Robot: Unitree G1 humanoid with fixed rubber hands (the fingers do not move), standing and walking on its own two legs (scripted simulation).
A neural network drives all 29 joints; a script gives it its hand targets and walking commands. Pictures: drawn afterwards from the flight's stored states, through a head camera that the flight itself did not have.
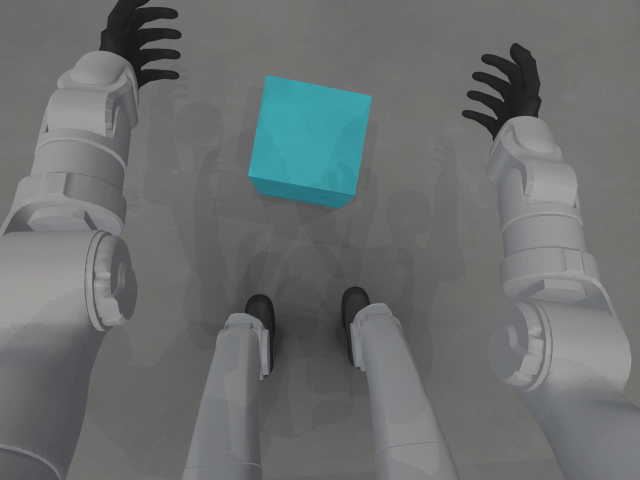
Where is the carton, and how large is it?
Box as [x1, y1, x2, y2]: [248, 75, 371, 208]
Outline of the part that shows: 266,75 248,176 258,191 262,194 340,208 354,195 371,96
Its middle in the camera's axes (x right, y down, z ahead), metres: -0.03 -0.20 +0.88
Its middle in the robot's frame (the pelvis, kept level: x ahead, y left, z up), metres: +0.56 -0.03 -0.54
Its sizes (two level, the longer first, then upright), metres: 0.210 0.200 0.250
